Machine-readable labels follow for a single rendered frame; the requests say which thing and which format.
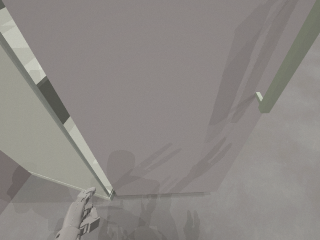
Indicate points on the robot left hand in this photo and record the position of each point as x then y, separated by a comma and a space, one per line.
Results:
77, 212

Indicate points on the handle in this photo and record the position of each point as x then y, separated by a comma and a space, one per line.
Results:
298, 50

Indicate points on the left robot forearm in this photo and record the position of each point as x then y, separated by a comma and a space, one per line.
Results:
68, 233

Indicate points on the fridge door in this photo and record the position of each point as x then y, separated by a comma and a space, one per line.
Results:
162, 91

